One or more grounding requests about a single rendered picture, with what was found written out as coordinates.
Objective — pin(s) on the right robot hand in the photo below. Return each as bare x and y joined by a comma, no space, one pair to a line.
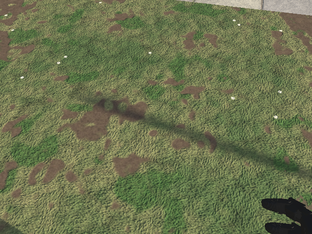
292,209

